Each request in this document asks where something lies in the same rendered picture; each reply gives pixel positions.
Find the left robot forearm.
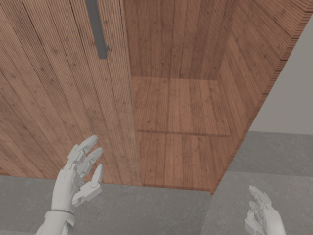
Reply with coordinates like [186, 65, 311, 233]
[35, 210, 76, 235]

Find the robot right hand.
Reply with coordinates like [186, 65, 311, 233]
[245, 185, 286, 235]

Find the handle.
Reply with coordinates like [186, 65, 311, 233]
[85, 0, 110, 60]

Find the robot left hand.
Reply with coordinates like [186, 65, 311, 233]
[51, 134, 104, 213]

